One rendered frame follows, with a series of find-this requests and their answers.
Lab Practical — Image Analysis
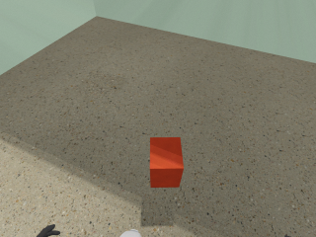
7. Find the carton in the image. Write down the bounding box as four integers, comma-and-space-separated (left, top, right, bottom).
150, 137, 184, 188

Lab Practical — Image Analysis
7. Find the left robot hand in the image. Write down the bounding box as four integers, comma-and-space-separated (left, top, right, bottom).
37, 224, 60, 237

